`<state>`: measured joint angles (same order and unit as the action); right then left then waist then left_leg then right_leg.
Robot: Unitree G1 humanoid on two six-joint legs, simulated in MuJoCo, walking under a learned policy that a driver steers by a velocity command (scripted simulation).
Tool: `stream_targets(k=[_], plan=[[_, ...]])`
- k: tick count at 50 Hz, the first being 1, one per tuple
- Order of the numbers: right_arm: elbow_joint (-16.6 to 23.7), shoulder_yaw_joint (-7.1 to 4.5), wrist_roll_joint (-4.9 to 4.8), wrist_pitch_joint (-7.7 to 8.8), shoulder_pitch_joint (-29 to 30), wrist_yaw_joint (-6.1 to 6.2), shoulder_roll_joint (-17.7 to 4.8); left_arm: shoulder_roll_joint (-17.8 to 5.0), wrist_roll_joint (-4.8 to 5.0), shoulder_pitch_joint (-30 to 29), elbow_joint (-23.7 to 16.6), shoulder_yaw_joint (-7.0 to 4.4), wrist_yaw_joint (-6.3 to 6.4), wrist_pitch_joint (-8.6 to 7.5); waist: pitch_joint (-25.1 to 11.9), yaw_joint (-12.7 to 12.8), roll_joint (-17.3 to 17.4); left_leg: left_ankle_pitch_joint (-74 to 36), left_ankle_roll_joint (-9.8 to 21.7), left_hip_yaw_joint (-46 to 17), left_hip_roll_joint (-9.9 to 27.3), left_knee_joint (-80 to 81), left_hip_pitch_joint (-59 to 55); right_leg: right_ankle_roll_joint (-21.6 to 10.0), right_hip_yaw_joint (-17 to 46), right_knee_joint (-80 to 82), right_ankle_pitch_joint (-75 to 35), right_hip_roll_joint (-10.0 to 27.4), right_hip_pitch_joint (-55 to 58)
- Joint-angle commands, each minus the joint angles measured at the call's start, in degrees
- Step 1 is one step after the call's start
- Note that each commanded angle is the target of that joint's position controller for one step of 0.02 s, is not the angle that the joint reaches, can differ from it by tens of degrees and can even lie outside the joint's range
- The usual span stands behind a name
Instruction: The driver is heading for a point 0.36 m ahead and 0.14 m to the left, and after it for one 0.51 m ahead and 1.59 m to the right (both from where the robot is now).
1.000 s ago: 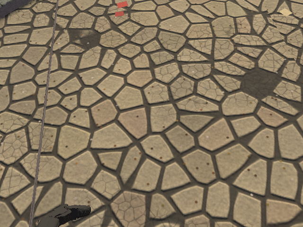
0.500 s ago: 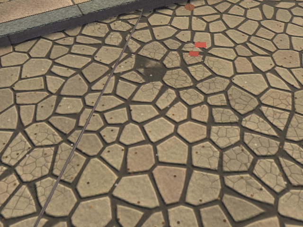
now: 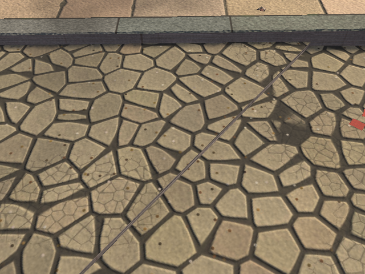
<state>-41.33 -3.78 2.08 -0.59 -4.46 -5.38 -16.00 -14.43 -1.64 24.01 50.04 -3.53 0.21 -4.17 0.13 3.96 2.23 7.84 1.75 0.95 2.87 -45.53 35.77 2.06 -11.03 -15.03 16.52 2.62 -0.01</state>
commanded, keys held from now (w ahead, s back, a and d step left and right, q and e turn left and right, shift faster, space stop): w+q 0.26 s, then e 0.74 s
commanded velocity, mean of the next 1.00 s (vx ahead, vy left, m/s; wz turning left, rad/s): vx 0.24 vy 0.00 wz -0.02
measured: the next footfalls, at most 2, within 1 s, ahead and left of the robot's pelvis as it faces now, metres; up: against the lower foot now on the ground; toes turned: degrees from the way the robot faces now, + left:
left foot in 0.10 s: +0.19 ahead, +0.11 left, +0.00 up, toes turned +8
right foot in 0.60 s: +0.44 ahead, +0.01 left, +0.00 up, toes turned +7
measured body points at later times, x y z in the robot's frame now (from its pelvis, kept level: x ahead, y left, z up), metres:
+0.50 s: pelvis +0.24 +0.06 +0.00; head +0.27 +0.08 +0.45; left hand +0.32 +0.33 -0.13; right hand +0.33 -0.19 -0.13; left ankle +0.15 +0.10 -0.74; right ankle +0.42 -0.03 -0.70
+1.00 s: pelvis +0.33 +0.08 +0.00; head +0.37 +0.07 +0.44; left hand +0.43 +0.36 -0.12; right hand +0.45 -0.19 -0.13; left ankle +0.36 +0.23 -0.71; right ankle +0.40 +0.01 -0.74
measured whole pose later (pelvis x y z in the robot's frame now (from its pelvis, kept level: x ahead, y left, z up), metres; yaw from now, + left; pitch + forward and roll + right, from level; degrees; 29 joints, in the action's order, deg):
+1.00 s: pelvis +0.33 +0.08 +0.00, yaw -5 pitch +1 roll +1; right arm -45.9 -1.6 0.5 -2.1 -9.3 2.2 -15.2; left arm -16.4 -1.3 13.9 45.4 -4.7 -0.5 3.1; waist 2.8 2.6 -0.4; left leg 22.4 -2.0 -5.0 -1.0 -44.4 23.6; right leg -4.4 8.7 -24.3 5.0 -8.3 -19.6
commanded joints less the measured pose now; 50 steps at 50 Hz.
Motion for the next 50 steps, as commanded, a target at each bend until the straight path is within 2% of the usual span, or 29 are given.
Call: stream_targets(k=[1,3,4,5,6,7,8,9,10,11,12,13,15,17,21,23,25,28,29,30,31,32,34,35,37,40,44,47,50], plan=[[6.29,0.28,0.19,0.83,8.10,-0.21,-2.29,-9.67,-0.01,-0.05,-2.27,-2.22,0.28,-0.22,4.43,-0.10,-10.01,4.05,2.15,4.30,-0.87,7.11,-1.49,-7.81,4.18,3.46,-19.43,14.10,-0.28],[6.06,-0.02,0.64,1.07,5.83,0.49,-2.94,-10.96,0.12,1.03,-1.35,-2.41,0.35,0.54,2.79,-1.39,-10.12,8.56,4.52,7.12,-4.26,10.42,-7.71,-7.19,1.30,-4.29,-36.56,14.28,1.46],[4.57,-0.46,0.92,1.52,0.41,1.11,-3.45,-11.48,0.42,1.28,-1.06,-2.35,0.44,0.93,-0.65,-3.96,-8.98,8.24,5.97,7.93,-6.93,13.34,-15.01,-6.74,-1.07,-13.83,-46.03,13.51,1.29],[1.14,-1.45,1.35,2.12,-9.69,1.96,-5.12,-11.11,0.62,1.41,-1.33,-1.99,0.49,1.20,-7.03,-8.28,-5.52,6.33,7.87,7.01,-8.90,16.22,-28.97,-5.35,-3.31,-27.63,-45.44,11.57,-4.08],[-0.06,-3.22,1.64,2.32,-18.11,3.06,-10.97,-7.81,0.87,2.10,-4.23,-0.95,0.06,1.22,-15.03,-11.27,3.58,18.76,12.36,-12.39,4.67,19.14,-47.13,-2.74,-3.53,-46.74,-23.53,9.22,-21.35],[1.15,-4.28,-0.95,1.85,-17.51,3.88,-16.81,-5.26,-0.04,-1.63,-8.93,-0.63,-0.77,0.62,-18.33,-9.27,14.36,14.96,18.26,-42.53,17.45,28.59,-55.32,0.08,2.96,-61.49,14.80,-1.41,-40.57],[0.64,-4.10,-1.28,1.33,-19.19,4.57,-15.53,-9.32,-0.48,-8.34,-9.95,-1.39,-0.91,0.53,-13.80,-11.85,5.06,5.43,18.09,-37.91,16.29,29.20,-53.76,-0.64,10.80,-63.76,11.10,0.72,-46.46],[-0.33,-3.32,-1.50,1.45,-16.83,5.16,-12.47,-7.72,0.44,-9.19,-9.87,-0.86,-1.07,0.10,-7.29,-9.60,2.43,-2.34,17.26,-29.34,14.38,27.89,-47.54,-1.28,11.45,-60.99,5.96,3.20,-46.51],[-0.29,-2.45,-1.53,1.73,-13.66,5.32,-9.27,-7.05,0.57,-7.79,-8.68,-0.59,-0.98,-0.14,-2.87,-6.63,-0.41,-8.96,14.99,-23.49,11.09,28.64,-38.95,-1.55,11.81,-54.79,3.28,5.16,-42.09],[-0.11,-1.85,-1.82,2.13,-11.13,5.45,-7.75,-7.04,-0.30,-6.97,-8.47,-0.69,-0.92,0.52,-1.16,-4.21,-0.16,-11.94,13.87,-20.20,8.27,29.52,-33.25,-1.29,12.26,-51.43,3.26,5.79,-38.02],[0.42,-1.41,-1.79,2.49,-9.08,5.37,-6.75,-6.94,-1.10,-4.81,-7.61,-0.65,-1.02,1.53,-1.37,-2.52,0.38,-13.05,13.53,-17.87,6.40,30.51,-29.97,-0.88,12.18,-49.89,2.94,5.76,-34.65],[0.50,-1.28,-1.87,3.05,-9.12,5.16,-6.58,-6.73,-1.41,-4.18,-7.47,-0.69,-1.19,2.40,-1.87,-2.00,0.79,-14.69,14.03,-17.22,5.52,31.10,-28.25,-0.52,11.63,-49.08,2.32,5.03,-33.21],[-0.66,-1.05,-1.87,3.92,-10.19,4.93,-6.36,-5.47,-0.90,-3.75,-6.87,-0.50,-1.45,3.19,-0.75,-1.16,-0.01,-26.46,13.97,-13.58,5.34,32.01,-26.76,0.04,10.23,-45.79,-1.15,4.11,-33.15],[-2.31,-0.62,-1.85,4.42,-12.12,4.90,-5.66,-4.17,-0.80,-6.17,-7.12,-0.07,-1.45,3.14,0.32,-1.66,-0.21,-37.50,12.30,-9.65,4.75,31.61,-26.67,0.00,9.24,-40.99,-5.37,3.74,-33.08],[-4.47,0.26,-1.74,4.72,-13.96,5.26,-4.65,-2.94,0.30,-11.79,-7.83,0.78,-1.49,2.90,0.10,-4.16,1.61,-42.40,7.84,-4.24,3.60,30.97,-29.35,-2.24,7.89,-29.44,-15.00,1.92,-30.00],[-5.71,0.57,-1.41,4.68,-15.04,5.68,-4.48,-2.84,0.53,-13.40,-7.72,1.02,-1.41,2.76,0.14,-5.18,1.39,-42.01,6.79,-3.16,4.43,30.50,-31.77,-3.55,7.69,-25.25,-17.11,0.52,-28.31],[-6.71,0.71,-1.03,4.48,-15.05,6.32,-4.68,-3.29,0.25,-13.28,-7.36,0.97,-1.27,2.58,0.63,-5.08,1.07,-43.84,6.29,-2.66,6.06,28.25,-34.12,-4.96,8.11,-22.49,-14.65,-1.18,-26.57],[-7.11,0.08,-1.31,3.78,-13.19,7.64,-6.84,-5.86,-0.44,-6.42,-5.24,-0.10,-1.03,2.01,-0.93,-2.03,1.20,-52.92,5.39,-2.16,6.53,16.07,-38.01,-7.70,7.07,-16.95,-7.84,-5.24,-20.88],[-6.94,-0.21,-1.67,3.48,-11.98,7.83,-7.76,-6.32,-0.54,-1.64,-4.01,-0.44,-0.90,1.34,-2.65,0.95,-0.44,-48.05,4.19,-0.64,4.74,6.86,-36.79,-8.93,8.08,-10.07,-15.43,-4.91,-14.98],[-4.81,-0.23,-1.81,3.79,-11.33,8.01,-7.91,-10.47,-0.55,3.12,-3.55,-1.50,-0.47,0.87,-7.70,2.74,-5.39,-28.83,2.25,1.92,-0.03,-9.10,-28.57,-12.42,18.86,-11.01,-41.24,3.93,-4.20],[-3.85,0.60,-2.00,3.50,-18.10,7.57,-2.19,-15.07,0.34,1.12,-4.19,-2.50,-0.41,1.25,-11.81,-3.33,-16.97,25.85,-0.51,3.34,-12.17,-27.46,-11.63,-23.23,37.98,-13.17,-76.00,18.81,7.04],[-5.22,0.92,-0.24,2.40,-19.42,7.27,-3.01,-13.02,3.15,0.39,-4.41,-2.33,-0.78,1.84,-16.55,-3.31,-10.88,26.53,-0.63,-4.64,-8.83,-30.92,-9.71,-25.87,41.40,-10.01,-67.21,19.30,6.07],[-4.53,0.48,-0.08,1.49,-12.54,7.03,-4.72,-7.82,2.27,-7.54,-6.61,-1.34,-0.55,3.44,-4.41,-3.88,-2.77,20.84,-1.43,-5.13,-4.75,-28.72,-6.00,-22.15,33.86,-4.91,-40.87,13.22,-6.54],[-3.74,0.39,-0.06,0.98,-10.42,6.92,-4.84,-6.59,1.91,-8.96,-6.88,-0.97,-0.29,4.07,-1.75,-4.34,-2.45,19.08,-1.97,-4.82,-3.55,-25.24,-6.00,-20.00,31.71,-2.89,-34.09,10.51,-10.25],[-3.68,0.72,-0.12,-0.48,-11.46,6.73,-3.60,-7.28,1.38,-9.09,-6.66,-1.22,-0.13,4.71,-2.49,-5.09,-4.81,16.41,-3.06,-3.58,-3.87,-20.45,-9.72,-17.66,28.57,-1.29,-27.48,6.82,-14.24],[-3.38,1.12,-0.63,-1.24,-10.91,7.01,-2.61,-9.53,0.96,-8.49,-6.61,-2.13,-0.34,4.93,-3.88,-4.46,-6.15,15.61,-4.11,-3.12,-4.03,-12.99,-9.90,-16.35,28.81,-0.73,-19.44,5.01,-14.42],[-2.05,0.95,-0.93,-1.66,-6.62,7.46,-3.68,-10.48,0.66,-8.46,-7.16,-2.81,-0.30,6.04,-3.39,-2.40,-8.59,13.89,-4.60,-3.95,-3.74,-6.23,-8.90,-14.91,33.39,1.29,-1.28,4.29,-14.63],[-1.36,1.01,-1.38,-1.23,-5.19,7.65,-3.79,-10.87,0.36,-9.05,-7.54,-3.22,-0.43,6.69,-2.69,-1.73,-9.21,14.07,-4.32,-4.33,-4.45,-1.69,-10.38,-14.07,36.22,1.07,1.98,3.92,-14.99],[-1.10,1.15,-2.04,-0.30,-6.31,7.96,-3.92,-10.93,0.19,-10.15,-7.86,-3.50,-0.72,7.15,-2.78,-1.97,-10.04,15.41,-3.12,-4.52,-5.92,4.45,-14.32,-13.31,39.02,-0.17,-1.18,3.68,-14.99]])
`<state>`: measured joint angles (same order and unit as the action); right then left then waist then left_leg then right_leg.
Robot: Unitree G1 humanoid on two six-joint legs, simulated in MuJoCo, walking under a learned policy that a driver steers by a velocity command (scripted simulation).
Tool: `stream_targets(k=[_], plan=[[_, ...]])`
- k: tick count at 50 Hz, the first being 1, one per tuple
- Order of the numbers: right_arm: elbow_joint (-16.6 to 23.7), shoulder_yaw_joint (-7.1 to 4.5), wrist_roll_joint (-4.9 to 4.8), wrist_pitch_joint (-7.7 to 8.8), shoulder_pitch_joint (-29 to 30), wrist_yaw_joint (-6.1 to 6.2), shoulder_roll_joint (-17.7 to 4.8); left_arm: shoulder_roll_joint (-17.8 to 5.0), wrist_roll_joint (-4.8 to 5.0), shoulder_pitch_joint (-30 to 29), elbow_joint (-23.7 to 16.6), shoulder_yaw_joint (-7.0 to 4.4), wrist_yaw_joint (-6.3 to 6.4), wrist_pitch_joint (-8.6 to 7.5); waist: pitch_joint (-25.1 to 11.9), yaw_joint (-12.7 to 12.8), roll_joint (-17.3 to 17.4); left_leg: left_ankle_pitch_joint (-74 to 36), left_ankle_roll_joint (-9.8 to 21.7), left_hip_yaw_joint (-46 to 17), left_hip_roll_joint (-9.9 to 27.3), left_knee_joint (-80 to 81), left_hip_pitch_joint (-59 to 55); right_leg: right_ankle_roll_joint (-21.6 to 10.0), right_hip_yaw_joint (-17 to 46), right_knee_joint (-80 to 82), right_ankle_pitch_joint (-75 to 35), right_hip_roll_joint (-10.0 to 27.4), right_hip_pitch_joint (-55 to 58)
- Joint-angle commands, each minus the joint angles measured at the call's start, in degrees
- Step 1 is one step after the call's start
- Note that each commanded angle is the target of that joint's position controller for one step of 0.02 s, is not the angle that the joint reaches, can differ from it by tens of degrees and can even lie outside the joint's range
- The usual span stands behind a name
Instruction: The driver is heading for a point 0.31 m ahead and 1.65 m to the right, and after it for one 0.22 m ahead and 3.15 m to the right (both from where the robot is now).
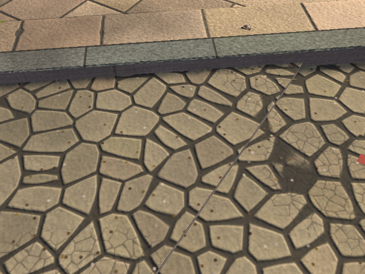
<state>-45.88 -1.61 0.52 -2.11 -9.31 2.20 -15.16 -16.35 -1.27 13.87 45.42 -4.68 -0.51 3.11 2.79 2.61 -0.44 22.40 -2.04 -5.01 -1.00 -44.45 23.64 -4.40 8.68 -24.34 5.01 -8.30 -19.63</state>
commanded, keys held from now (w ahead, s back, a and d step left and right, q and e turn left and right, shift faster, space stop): e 1.00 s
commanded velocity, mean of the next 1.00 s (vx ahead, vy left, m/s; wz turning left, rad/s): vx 0.01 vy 0.00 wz -0.59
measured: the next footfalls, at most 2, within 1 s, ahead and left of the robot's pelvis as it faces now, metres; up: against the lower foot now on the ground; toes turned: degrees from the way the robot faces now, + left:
left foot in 0.08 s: +0.06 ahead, +0.13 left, +0.00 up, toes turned -9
right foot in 0.56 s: -0.01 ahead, -0.08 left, +0.00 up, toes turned -22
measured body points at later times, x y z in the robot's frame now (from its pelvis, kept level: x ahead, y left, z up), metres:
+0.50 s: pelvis +0.00 +0.03 +0.00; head +0.04 +0.02 +0.45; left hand +0.21 +0.24 -0.12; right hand +0.01 -0.27 -0.11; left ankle +0.02 +0.13 -0.74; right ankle -0.05 -0.07 -0.71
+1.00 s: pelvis +0.00 +0.01 +0.00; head +0.04 -0.01 +0.45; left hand +0.24 +0.20 -0.11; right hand -0.03 -0.30 -0.10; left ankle +0.09 +0.11 -0.71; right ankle -0.05 -0.06 -0.74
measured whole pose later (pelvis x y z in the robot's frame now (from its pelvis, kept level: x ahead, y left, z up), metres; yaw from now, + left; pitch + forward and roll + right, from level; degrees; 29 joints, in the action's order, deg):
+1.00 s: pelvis +0.00 +0.01 +0.00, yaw -36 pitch +1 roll +0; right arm -41.7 -2.6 0.3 -2.7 -8.5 1.3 -16.9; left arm -18.1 -1.0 14.7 43.2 -4.0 -0.6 3.1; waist 4.0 2.1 -0.6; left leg 23.0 -1.5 -3.6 -1.9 -42.6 21.9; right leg -3.5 12.5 -26.6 13.2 -8.0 -12.9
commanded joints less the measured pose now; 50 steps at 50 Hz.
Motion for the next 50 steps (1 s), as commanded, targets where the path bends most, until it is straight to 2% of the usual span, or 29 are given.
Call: stream_targets(k=[1,3,4,5,6,7,8,9,10,12,14,16,22,25,26,27,28,29,30,31,32,33,34,35,37,41,44,48,50], plan=[[3.33,-1.00,-0.73,1.58,-2.78,0.54,-4.79,-8.94,-0.10,-0.64,-3.35,-2.38,-0.13,0.02,-5.48,-1.19,-7.81,1.09,1.35,1.44,-2.70,6.78,-4.46,-6.29,20.32,8.65,8.52,14.37,4.37],[2.39,-1.05,-0.74,2.45,-7.55,1.05,-4.81,-8.57,0.63,-2.81,-3.72,-2.34,-0.18,0.23,-5.36,-4.07,-7.36,-3.79,2.99,1.84,-3.36,19.80,-12.44,-3.34,20.42,6.38,8.43,12.42,1.54],[2.21,-1.65,-0.23,2.90,-8.81,1.55,-7.19,-7.02,1.16,-2.61,-4.14,-1.88,0.00,0.05,-4.98,-4.25,-3.94,-3.96,4.28,-2.32,1.19,27.99,-16.97,-0.19,18.02,3.25,14.84,9.16,-2.23],[3.75,-2.91,0.87,2.85,-6.78,1.87,-13.41,-3.26,1.93,-0.76,-5.39,-0.98,0.09,-0.29,-5.53,-2.16,8.67,2.45,9.12,-18.28,15.69,34.28,-20.06,3.41,8.35,-8.71,23.66,1.77,-9.22],[5.35,-3.33,1.64,2.56,-0.60,1.51,-15.07,-6.07,0.43,-0.36,-4.60,-1.73,0.64,-0.64,-1.58,-1.42,11.83,-4.85,14.00,-24.99,23.26,35.72,-12.64,4.37,-2.17,-22.23,26.28,-2.62,-13.47],[5.47,-2.42,1.49,2.48,-1.05,1.21,-10.93,-9.00,-0.71,-0.74,-4.08,-2.49,0.57,-0.71,-2.25,-0.89,6.32,-15.32,15.44,-20.14,22.24,32.42,-9.81,4.78,-1.66,-31.03,24.73,1.85,-9.83],[5.76,-1.53,0.88,2.54,0.88,0.98,-7.78,-8.26,-0.62,0.93,-3.02,-2.59,0.24,-0.52,-2.23,0.71,4.53,-21.67,14.06,-13.56,18.27,30.46,-9.26,4.85,-2.05,-35.13,21.96,2.18,-8.67],[6.24,-1.26,0.61,2.57,2.16,0.86,-6.89,-7.52,-0.68,2.47,-2.18,-2.45,-0.06,-0.01,-2.47,1.37,5.50,-25.70,12.48,-8.25,14.91,29.09,-10.90,5.32,-2.75,-38.93,19.52,2.42,-9.17],[6.68,-1.19,0.65,2.55,2.25,0.96,-6.79,-7.14,-0.57,3.31,-1.68,-2.29,-0.56,0.49,-3.03,1.06,7.91,-29.82,11.96,-4.98,13.29,27.90,-13.26,5.91,-3.79,-41.85,18.70,2.53,-10.66],[6.39,-1.35,0.80,2.33,-0.84,0.75,-6.94,-6.67,0.07,1.40,-2.26,-1.84,-1.27,1.04,-3.39,-1.03,8.43,-36.70,12.24,-1.73,12.61,25.92,-17.87,7.26,-5.39,-41.07,18.54,3.54,-12.89],[5.47,-1.88,0.72,2.18,-4.68,0.66,-7.87,-5.94,0.40,-1.93,-3.56,-1.30,-1.66,1.31,-3.59,-3.47,8.64,-39.27,13.17,-1.49,13.99,24.84,-23.04,8.20,-6.13,-37.26,18.86,4.50,-14.81],[4.83,-2.46,0.72,2.13,-6.71,0.53,-8.90,-5.45,0.51,-3.83,-4.42,-0.91,-1.96,1.56,-3.92,-4.77,9.40,-39.94,13.82,-1.25,15.47,24.23,-25.55,8.43,-6.82,-33.32,19.83,5.33,-14.36],[4.66,-3.55,1.09,2.21,-5.08,-0.90,-10.72,-4.46,1.24,-5.67,-6.41,0.03,-2.29,1.68,-4.67,-4.82,11.36,-40.07,13.17,3.42,16.99,22.02,-20.56,5.86,-11.73,-19.93,21.24,6.54,-2.56],[4.25,-4.05,0.71,1.93,-4.61,-1.31,-11.62,-4.52,1.37,-4.83,-6.92,0.07,-2.17,1.23,-5.22,-3.98,11.55,-38.32,11.73,4.59,17.79,18.69,-19.25,3.91,-13.35,-11.22,18.78,6.05,2.42],[4.17,-4.15,0.21,1.73,-3.76,-1.33,-11.70,-4.24,1.01,-3.29,-6.53,0.12,-1.97,0.87,-5.49,-2.42,10.11,-34.90,9.91,6.33,17.19,15.58,-17.04,2.99,-13.71,-4.40,13.62,5.59,6.50],[3.60,-4.17,0.10,1.60,-4.87,-1.38,-11.33,-5.16,0.31,-1.84,-6.08,-0.04,-1.42,0.20,-6.06,-1.17,6.19,-27.68,6.67,8.59,15.98,10.59,-12.69,2.08,-10.94,3.49,6.32,6.00,12.30],[4.48,-3.53,0.60,1.23,-6.72,-1.58,-8.43,-10.80,-0.62,0.12,-6.13,-1.23,-0.77,-0.77,-6.83,-1.17,-7.57,-8.66,2.67,13.38,10.96,-3.39,-0.86,-0.46,5.88,9.06,-0.70,17.84,20.62],[8.70,-2.26,0.91,0.33,-2.45,-0.82,-4.89,-18.30,0.45,2.79,-6.35,-3.11,-0.76,-1.10,-5.27,0.14,-16.75,15.21,0.30,11.07,1.02,-11.44,10.95,-10.08,22.41,7.00,-22.98,30.78,19.21],[8.06,-2.61,1.22,-0.40,-1.07,-0.34,-7.37,-15.43,1.10,5.51,-5.38,-2.91,-0.61,-1.06,-6.08,1.96,-8.18,14.61,0.31,4.68,3.10,-18.49,10.94,-13.72,18.53,5.57,-24.13,29.56,19.59],[7.16,-2.79,0.34,-0.54,-1.59,-0.62,-7.39,-12.22,1.14,2.11,-5.54,-1.81,-0.24,-0.90,-3.02,-0.35,-6.37,9.91,0.49,3.38,3.79,-19.93,11.00,-12.77,13.49,5.74,-20.86,25.82,16.55],[6.30,-2.99,-0.10,-0.17,-2.23,-0.86,-7.82,-9.94,0.90,-2.34,-6.25,-1.07,0.15,-0.59,-1.07,-2.39,-5.39,4.78,0.48,2.57,4.50,-17.69,10.26,-10.02,9.62,6.45,-16.54,21.41,14.21],[6.07,-3.33,0.46,-0.02,-2.56,-1.01,-8.77,-9.02,1.21,-4.37,-6.68,-0.73,0.59,-0.54,-0.89,-3.10,-6.83,1.82,0.19,2.83,4.35,-16.58,9.83,-8.42,7.99,6.51,-16.35,18.87,14.19],[5.15,-3.40,1.08,-0.04,-4.04,-1.31,-9.05,-8.55,1.19,-4.55,-6.82,-0.56,0.68,-0.52,-2.56,-3.30,-7.39,-0.04,-0.27,3.41,3.60,-17.26,8.31,-8.18,6.73,6.03,-19.43,17.34,14.56],[4.94,-3.39,1.13,-0.17,-4.64,-1.57,-8.80,-8.83,1.24,-3.64,-6.67,-0.60,0.55,-0.60,-3.95,-3.28,-6.37,-0.73,-0.62,3.57,2.99,-17.49,7.61,-8.24,6.65,5.64,-20.73,17.06,14.98],[5.31,-3.16,0.72,-0.43,-3.85,-1.76,-7.86,-9.88,1.27,-1.78,-6.11,-0.98,0.33,-0.89,-4.41,-2.70,-4.95,-1.10,-1.03,3.41,2.57,-15.48,8.09,-8.53,7.93,5.52,-19.28,17.10,15.76],[6.40,-2.90,0.63,-0.81,-0.90,-1.31,-7.38,-10.68,0.76,0.96,-5.44,-1.32,0.42,-0.92,-3.13,-1.05,-6.53,-0.45,-1.16,2.68,1.85,-9.18,9.15,-9.30,12.42,5.51,-12.54,17.27,15.93],[7.26,-2.66,0.41,-0.50,0.88,-1.12,-7.15,-11.45,0.37,1.83,-5.40,-1.63,0.42,-0.84,-3.25,-0.43,-6.24,0.13,-0.64,2.10,0.87,-5.14,7.18,-9.63,15.53,4.44,-11.14,17.29,14.77],[8.13,-2.30,-0.21,0.20,1.36,-0.74,-7.14,-12.03,0.11,0.79,-5.64,-1.95,0.16,-0.64,-3.96,-0.77,-6.55,1.14,0.57,1.72,-1.16,0.78,1.12,-8.83,19.24,2.23,-15.39,16.52,12.25],[8.17,-2.16,-0.54,0.66,-0.15,-0.42,-7.24,-12.10,0.26,-0.54,-5.72,-2.06,0.02,-0.58,-4.28,-1.77,-7.10,1.00,1.35,1.36,-2.11,6.17,-3.54,-7.51,21.35,1.08,-17.90,15.77,11.10]])
Velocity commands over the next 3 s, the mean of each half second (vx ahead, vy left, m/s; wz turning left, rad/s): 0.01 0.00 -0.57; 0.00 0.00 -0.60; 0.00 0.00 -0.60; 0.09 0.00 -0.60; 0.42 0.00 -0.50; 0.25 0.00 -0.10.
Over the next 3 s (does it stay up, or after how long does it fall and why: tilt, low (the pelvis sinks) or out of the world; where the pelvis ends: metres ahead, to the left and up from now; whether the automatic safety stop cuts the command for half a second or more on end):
stays up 0.06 -0.41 0.00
